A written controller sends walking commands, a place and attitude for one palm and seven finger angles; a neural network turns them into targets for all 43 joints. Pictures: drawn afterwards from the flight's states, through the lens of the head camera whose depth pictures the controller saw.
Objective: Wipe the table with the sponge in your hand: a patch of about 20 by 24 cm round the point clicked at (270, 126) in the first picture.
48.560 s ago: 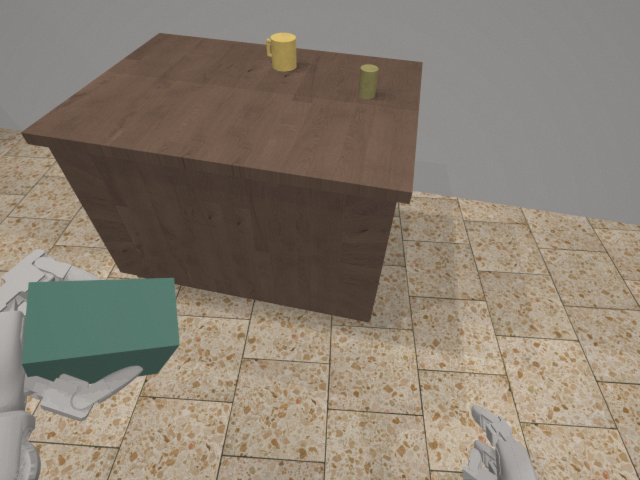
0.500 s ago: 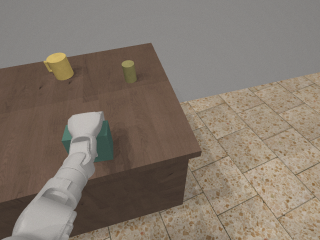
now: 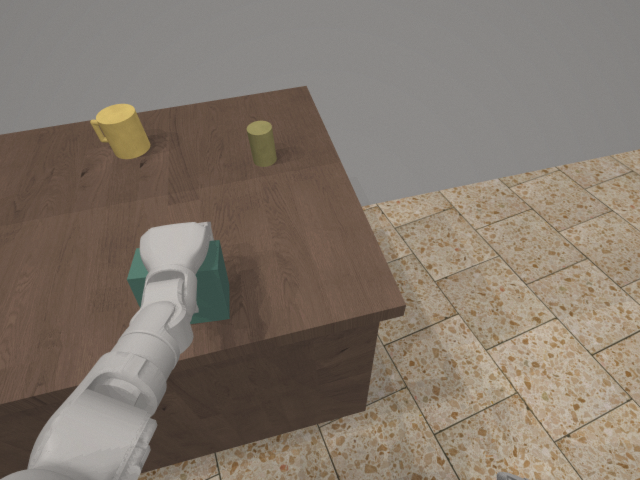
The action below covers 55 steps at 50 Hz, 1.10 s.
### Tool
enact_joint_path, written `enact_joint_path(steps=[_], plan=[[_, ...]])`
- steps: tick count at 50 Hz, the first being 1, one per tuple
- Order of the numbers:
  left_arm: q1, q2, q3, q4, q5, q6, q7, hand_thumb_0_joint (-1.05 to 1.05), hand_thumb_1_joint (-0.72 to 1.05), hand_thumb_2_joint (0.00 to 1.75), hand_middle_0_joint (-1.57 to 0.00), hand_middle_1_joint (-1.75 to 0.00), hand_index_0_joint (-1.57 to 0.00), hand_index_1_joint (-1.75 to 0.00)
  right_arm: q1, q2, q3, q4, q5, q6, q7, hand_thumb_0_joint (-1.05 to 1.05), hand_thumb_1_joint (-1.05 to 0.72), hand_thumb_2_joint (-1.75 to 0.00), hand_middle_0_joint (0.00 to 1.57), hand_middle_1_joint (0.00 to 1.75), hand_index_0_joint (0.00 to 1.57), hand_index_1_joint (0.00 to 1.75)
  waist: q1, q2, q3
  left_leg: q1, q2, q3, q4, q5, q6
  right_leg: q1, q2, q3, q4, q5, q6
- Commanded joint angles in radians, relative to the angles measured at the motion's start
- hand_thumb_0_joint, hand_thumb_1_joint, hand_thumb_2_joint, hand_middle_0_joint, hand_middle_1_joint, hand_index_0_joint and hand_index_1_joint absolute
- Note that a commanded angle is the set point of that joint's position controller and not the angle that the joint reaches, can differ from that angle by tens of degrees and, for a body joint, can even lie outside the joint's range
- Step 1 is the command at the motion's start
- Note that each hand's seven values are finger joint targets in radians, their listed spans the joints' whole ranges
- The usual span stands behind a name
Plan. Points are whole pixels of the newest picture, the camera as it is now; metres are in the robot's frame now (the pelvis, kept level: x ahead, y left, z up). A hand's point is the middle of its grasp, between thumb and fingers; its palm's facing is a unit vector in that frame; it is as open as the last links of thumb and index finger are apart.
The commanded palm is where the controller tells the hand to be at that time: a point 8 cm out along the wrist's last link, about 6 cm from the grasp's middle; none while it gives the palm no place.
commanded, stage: wipe forward along the third lane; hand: left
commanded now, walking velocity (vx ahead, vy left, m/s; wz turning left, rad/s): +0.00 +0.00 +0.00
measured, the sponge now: (187, 292) +0.38 +0.23 -0.02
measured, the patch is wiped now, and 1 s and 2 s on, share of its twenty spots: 0.50 0.75 0.80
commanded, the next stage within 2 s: wipe back along the third lane in 1.46 s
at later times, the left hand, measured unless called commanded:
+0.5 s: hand (193, 247) +0.44 +0.23 +0.02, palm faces -0.11 +0.04 -0.99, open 10.4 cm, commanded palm +0.44 +0.21 +0.05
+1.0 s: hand (198, 215) +0.50 +0.24 +0.02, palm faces -0.15 +0.02 -0.99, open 10.4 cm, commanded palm +0.50 +0.22 +0.05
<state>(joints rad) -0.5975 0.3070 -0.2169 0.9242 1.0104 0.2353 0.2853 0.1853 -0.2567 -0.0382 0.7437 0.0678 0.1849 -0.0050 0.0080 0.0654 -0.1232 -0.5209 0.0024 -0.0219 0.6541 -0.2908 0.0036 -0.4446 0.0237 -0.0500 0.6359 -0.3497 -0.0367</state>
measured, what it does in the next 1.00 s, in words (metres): stands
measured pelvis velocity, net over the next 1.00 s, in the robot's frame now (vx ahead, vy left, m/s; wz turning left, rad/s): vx -0.03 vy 0.01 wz -0.06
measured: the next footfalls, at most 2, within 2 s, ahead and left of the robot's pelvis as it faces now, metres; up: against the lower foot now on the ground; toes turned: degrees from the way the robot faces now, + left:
none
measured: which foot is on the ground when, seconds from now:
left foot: down 0.00-1.00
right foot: down 0.00-1.00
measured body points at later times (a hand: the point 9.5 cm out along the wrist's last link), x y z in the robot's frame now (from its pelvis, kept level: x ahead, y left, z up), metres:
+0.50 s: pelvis -0.04 -0.01 -0.02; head +0.03 -0.01 +0.42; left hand +0.44 +0.22 +0.08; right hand +0.00 -0.28 -0.16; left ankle +0.02 +0.12 -0.72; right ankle -0.02 -0.10 -0.72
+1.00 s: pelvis -0.03 +0.01 -0.03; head +0.08 +0.01 +0.40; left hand +0.51 +0.23 +0.08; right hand -0.06 -0.26 -0.16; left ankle +0.02 +0.12 -0.72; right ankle -0.02 -0.10 -0.72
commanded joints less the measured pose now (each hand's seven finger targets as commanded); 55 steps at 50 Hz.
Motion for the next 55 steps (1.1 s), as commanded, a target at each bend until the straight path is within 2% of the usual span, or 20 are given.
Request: enact_joint_path(steps=[1,2,4,7,8,12,17,20,22,23,25,27,29,31,41,42,45,47,49,55], plan=[[-0.333,0.067,0.012,-0.073,0.019,-0.037,0.029,0.00,0.10,1.30,-1.20,-1.60,-1.20,-1.60,0.000,-0.129,-0.045,-0.091,-0.011,-0.027,-0.006,0.00,-0.90,-0.90,0.20,0.30,0.20,0.30,-0.078,-0.150,-0.183,0.139,-0.029,0.021,-0.032,0.157,0.046,-0.007,0.025,0.034,-0.095,0.281,-0.013],[-0.332,0.091,0.042,-0.069,0.017,-0.043,0.030,0.00,0.10,1.30,-1.20,-1.60,-1.20,-1.60,0.002,-0.131,-0.046,-0.089,-0.014,-0.028,-0.008,0.00,-0.90,-0.90,0.20,0.30,0.20,0.30,-0.071,-0.142,-0.193,0.132,-0.026,0.018,-0.033,0.160,0.044,-0.003,0.026,0.037,-0.093,0.283,-0.015],[-0.355,0.074,0.014,-0.031,0.025,-0.044,0.036,0.00,0.10,1.30,-1.20,-1.60,-1.20,-1.60,0.015,-0.133,-0.043,-0.085,-0.012,-0.027,-0.009,0.00,-0.90,-0.90,0.20,0.30,0.20,0.30,-0.093,-0.160,-0.162,0.105,-0.027,0.017,-0.022,0.129,0.044,-0.043,0.026,0.032,-0.087,0.248,-0.011],[-0.428,0.121,0.044,0.014,0.031,-0.038,0.049,0.00,0.10,1.30,-1.20,-1.60,-1.20,-1.60,0.025,-0.139,-0.042,-0.071,-0.014,-0.032,-0.013,0.00,-0.90,-0.90,0.20,0.30,0.20,0.30,-0.106,-0.155,-0.141,0.064,-0.024,0.011,-0.016,0.076,0.044,-0.092,0.026,0.036,-0.091,0.177,-0.009],[-0.452,0.105,0.017,0.034,0.034,-0.036,0.051,0.00,0.10,1.30,-1.20,-1.60,-1.20,-1.60,0.031,-0.139,-0.040,-0.069,-0.014,-0.034,-0.015,0.00,-0.90,-0.90,0.20,0.30,0.20,0.30,-0.121,-0.151,-0.133,0.052,-0.026,0.016,-0.009,0.051,0.044,-0.113,0.024,0.037,-0.086,0.149,-0.005],[-0.498,0.164,0.064,0.101,0.037,-0.027,0.057,0.00,0.10,1.30,-1.20,-1.60,-1.20,-1.60,0.062,-0.146,-0.041,-0.059,-0.021,-0.041,-0.014,0.00,-0.90,-0.90,0.20,0.30,0.20,0.30,-0.122,-0.143,-0.184,0.003,-0.024,0.016,0.017,0.035,0.044,-0.122,0.024,0.041,-0.068,0.136,-0.002],[-0.585,0.199,0.058,0.155,0.042,-0.013,0.051,0.00,0.10,1.30,-1.20,-1.60,-1.20,-1.60,0.092,-0.151,-0.036,-0.064,-0.020,-0.047,-0.015,0.00,-0.90,-0.90,0.20,0.30,0.20,0.30,-0.146,-0.130,-0.200,-0.057,-0.022,0.019,0.039,-0.021,0.048,-0.154,0.027,0.046,-0.056,0.081,0.005],[-0.637,0.265,0.078,0.190,0.046,-0.014,0.047,0.00,0.10,1.30,-1.20,-1.60,-1.20,-1.60,0.118,-0.160,-0.031,-0.060,-0.017,-0.057,-0.019,0.00,-0.90,-0.90,0.20,0.30,0.20,0.30,-0.157,-0.114,-0.194,-0.106,-0.023,0.025,0.055,-0.083,0.051,-0.184,0.026,0.059,-0.057,0.011,0.010],[-0.688,0.281,0.077,0.197,0.046,-0.013,0.041,0.00,0.10,1.30,-1.20,-1.60,-1.20,-1.60,0.135,-0.162,-0.031,-0.059,-0.016,-0.067,-0.020,0.00,-0.90,-0.90,0.20,0.30,0.20,0.30,-0.166,-0.093,-0.219,-0.116,-0.022,0.023,0.060,-0.089,0.052,-0.188,0.029,0.056,-0.043,0.006,0.010],[-0.689,0.317,0.097,0.218,0.053,-0.011,0.040,0.00,0.10,1.30,-1.20,-1.60,-1.20,-1.60,0.150,-0.165,-0.031,-0.056,-0.017,-0.070,-0.019,0.00,-0.90,-0.90,0.20,0.30,0.20,0.30,-0.163,-0.093,-0.229,-0.130,-0.020,0.023,0.066,-0.099,0.053,-0.194,0.032,0.060,-0.039,-0.008,0.011],[-0.705,0.324,0.091,0.239,0.055,-0.006,0.033,0.00,0.10,1.30,-1.20,-1.60,-1.20,-1.60,0.164,-0.168,-0.028,-0.058,-0.016,-0.078,-0.017,0.00,-0.90,-0.90,0.20,0.30,0.20,0.30,-0.168,-0.085,-0.225,-0.153,-0.020,0.025,0.074,-0.121,0.053,-0.210,0.033,0.062,-0.038,-0.033,0.012],[-0.729,0.323,0.089,0.248,0.056,-0.007,0.023,0.00,0.10,1.30,-1.20,-1.60,-1.20,-1.60,0.182,-0.169,-0.032,-0.055,-0.017,-0.086,-0.014,0.00,-0.90,-0.90,0.20,0.30,0.20,0.30,-0.176,-0.086,-0.257,-0.154,-0.016,0.021,0.083,-0.102,0.055,-0.207,0.037,0.057,-0.024,-0.006,0.011],[-0.724,0.373,0.112,0.271,0.060,-0.007,0.016,0.00,0.10,1.30,-1.20,-1.60,-1.20,-1.60,0.198,-0.174,-0.027,-0.056,-0.017,-0.089,-0.015,0.00,-0.90,-0.90,0.20,0.30,0.20,0.30,-0.172,-0.081,-0.262,-0.184,-0.016,0.026,0.097,-0.113,0.055,-0.207,0.040,0.066,-0.023,-0.021,0.012],[-0.750,0.380,0.107,0.281,0.057,-0.006,0.009,0.00,0.10,1.30,-1.20,-1.60,-1.20,-1.60,0.215,-0.176,-0.026,-0.052,-0.016,-0.097,-0.014,0.00,-0.90,-0.90,0.20,0.30,0.20,0.30,-0.184,-0.092,-0.258,-0.199,-0.013,0.028,0.103,-0.112,0.057,-0.210,0.042,0.066,-0.025,-0.015,0.014],[-0.843,0.466,0.129,0.312,0.093,0.000,-0.026,0.00,0.10,1.30,-1.20,-1.60,-1.20,-1.60,0.283,-0.186,-0.019,-0.051,-0.019,-0.112,-0.011,0.00,-0.90,-0.90,0.20,0.30,0.20,0.30,-0.208,-0.048,-0.298,-0.220,-0.003,0.023,0.137,-0.078,0.059,-0.251,0.057,0.055,0.013,0.020,0.012],[-0.849,0.464,0.131,0.309,0.097,-0.002,-0.030,0.00,0.10,1.30,-1.20,-1.60,-1.20,-1.60,0.290,-0.185,-0.023,-0.050,-0.021,-0.111,-0.007,0.00,-0.90,-0.90,0.20,0.30,0.20,0.30,-0.207,-0.021,-0.316,-0.199,-0.003,0.020,0.139,-0.057,0.058,-0.257,0.059,0.052,0.022,0.037,0.008],[-0.815,0.456,0.126,0.317,0.103,0.003,-0.041,0.00,0.10,1.30,-1.20,-1.60,-1.20,-1.60,0.301,-0.180,-0.019,-0.061,-0.023,-0.103,-0.003,0.00,-0.90,-0.90,0.20,0.30,0.20,0.30,-0.203,-0.026,-0.323,-0.195,-0.002,0.024,0.149,-0.018,0.058,-0.251,0.064,0.049,0.024,0.081,0.009],[-0.841,0.491,0.146,0.310,0.110,0.002,-0.045,0.00,0.10,1.30,-1.20,-1.60,-1.20,-1.60,0.314,-0.185,-0.020,-0.057,-0.024,-0.096,-0.003,0.00,-0.90,-0.90,0.20,0.30,0.20,0.30,-0.208,-0.027,-0.342,-0.183,0.002,0.019,0.149,0.008,0.056,-0.242,0.065,0.043,0.035,0.107,0.007],[-0.828,0.461,0.132,0.308,0.113,0.000,-0.045,0.00,0.10,1.30,-1.20,-1.60,-1.20,-1.60,0.317,-0.180,-0.021,-0.062,-0.027,-0.093,0.000,0.00,-0.90,-0.90,0.20,0.30,0.20,0.30,-0.208,-0.018,-0.339,-0.169,0.004,0.018,0.154,0.029,0.057,-0.268,0.067,0.038,0.037,0.120,0.007],[-0.816,0.463,0.144,0.331,0.126,0.006,-0.035,0.00,0.10,1.30,-1.20,-1.60,-1.20,-1.60,0.325,-0.183,-0.021,-0.063,-0.033,-0.077,0.000,0.00,-0.90,-0.90,0.20,0.30,0.20,0.30,-0.214,-0.031,-0.322,-0.155,0.006,0.009,0.161,0.076,0.053,-0.301,0.070,0.023,0.052,0.149,0.004]])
